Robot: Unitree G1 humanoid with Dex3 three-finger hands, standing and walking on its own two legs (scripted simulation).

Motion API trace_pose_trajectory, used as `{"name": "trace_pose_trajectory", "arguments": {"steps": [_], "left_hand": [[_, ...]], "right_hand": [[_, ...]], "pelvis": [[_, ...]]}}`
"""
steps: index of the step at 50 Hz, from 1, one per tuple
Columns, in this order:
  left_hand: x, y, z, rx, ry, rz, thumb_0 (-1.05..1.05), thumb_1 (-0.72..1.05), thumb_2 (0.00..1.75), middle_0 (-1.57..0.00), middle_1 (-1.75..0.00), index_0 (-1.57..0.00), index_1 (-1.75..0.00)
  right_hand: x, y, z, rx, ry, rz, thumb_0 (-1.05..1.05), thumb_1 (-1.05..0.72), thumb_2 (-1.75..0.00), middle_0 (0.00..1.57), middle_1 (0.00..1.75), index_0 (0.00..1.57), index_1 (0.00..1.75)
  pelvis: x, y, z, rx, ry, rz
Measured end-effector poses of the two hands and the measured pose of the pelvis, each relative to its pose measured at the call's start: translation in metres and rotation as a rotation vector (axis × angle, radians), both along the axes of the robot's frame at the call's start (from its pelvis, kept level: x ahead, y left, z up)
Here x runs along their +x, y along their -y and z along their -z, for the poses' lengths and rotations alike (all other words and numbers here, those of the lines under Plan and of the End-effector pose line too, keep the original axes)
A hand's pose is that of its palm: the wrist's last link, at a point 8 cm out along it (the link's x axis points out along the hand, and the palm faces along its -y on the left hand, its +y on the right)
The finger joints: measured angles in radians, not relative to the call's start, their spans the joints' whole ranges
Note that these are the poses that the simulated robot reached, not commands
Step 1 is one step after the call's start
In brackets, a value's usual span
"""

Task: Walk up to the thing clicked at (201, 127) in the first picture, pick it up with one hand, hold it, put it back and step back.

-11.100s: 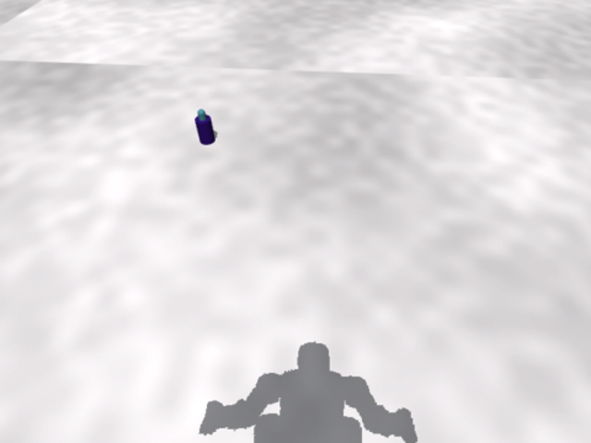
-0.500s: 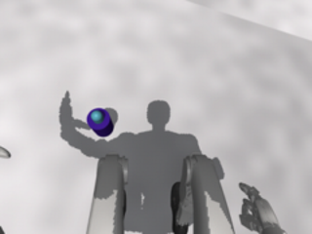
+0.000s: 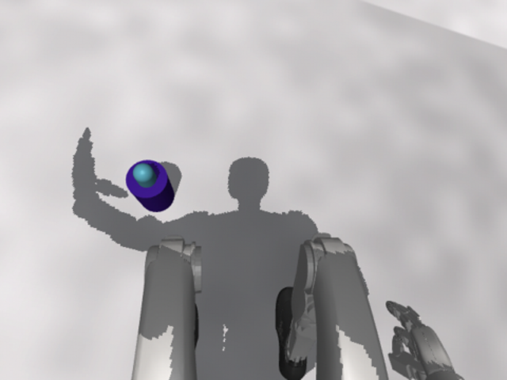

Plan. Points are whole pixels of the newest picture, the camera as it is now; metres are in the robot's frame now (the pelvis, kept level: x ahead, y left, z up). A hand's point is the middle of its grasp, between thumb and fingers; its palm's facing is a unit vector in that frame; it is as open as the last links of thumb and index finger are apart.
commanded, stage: go down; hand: left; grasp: from the side
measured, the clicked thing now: (150, 184) +0.47 +0.22 -0.30
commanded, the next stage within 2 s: approach in 0.42 s
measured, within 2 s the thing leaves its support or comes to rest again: neither
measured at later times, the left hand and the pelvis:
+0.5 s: hand out of the picture +0.39 +0.41 -0.02, palm faces +0.16 -0.98 -0.09, open 17.4 cm; pelvis +0.00 +0.00 -0.02, yaw -1 degrees
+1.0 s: hand (59, 190) +0.41 +0.35 -0.17, palm faces +0.10 -0.99 +0.03, open 17.6 cm; pelvis -0.01 +0.01 -0.08, yaw -4 degrees
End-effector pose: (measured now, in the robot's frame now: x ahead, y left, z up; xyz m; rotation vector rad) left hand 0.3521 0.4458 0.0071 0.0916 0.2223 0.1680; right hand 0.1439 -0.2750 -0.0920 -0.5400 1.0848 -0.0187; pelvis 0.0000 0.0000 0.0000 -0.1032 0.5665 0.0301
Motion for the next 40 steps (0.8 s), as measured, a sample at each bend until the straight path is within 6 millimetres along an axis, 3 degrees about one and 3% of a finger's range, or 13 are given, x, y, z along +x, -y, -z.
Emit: {"name": "trace_pose_trajectory", "arguments": {"steps": [31, 36, 40], "left_hand": [[0.009, -0.014, 0.020, -0.018, 0.063, 0.005, -0.01, -0.54, 0.08, -0.06, -0.08, -0.04, -0.09], [0.011, -0.012, 0.038, -0.041, 0.103, -0.001, -0.01, -0.56, 0.05, -0.07, -0.08, -0.05, -0.09], [0.016, -0.003, 0.070, -0.074, 0.122, -0.004, -0.01, -0.57, 0.04, -0.07, -0.08, -0.05, -0.10]], "right_hand": [[-0.003, -0.002, 0.016, -0.025, -0.026, -0.026, 0.00, -0.92, -0.91, 0.21, 0.30, 0.21, 0.30], [-0.002, -0.001, 0.020, -0.036, -0.030, -0.059, 0.00, -0.92, -0.91, 0.21, 0.30, 0.21, 0.30], [-0.001, -0.001, 0.026, -0.055, -0.040, -0.098, 0.00, -0.91, -0.91, 0.21, 0.30, 0.21, 0.30]], "pelvis": [[-0.001, -0.004, 0.022, -0.016, 0.006, 0.002], [-0.002, -0.004, 0.031, -0.023, 0.018, 0.006], [-0.004, -0.004, 0.043, -0.033, 0.039, 0.014]]}}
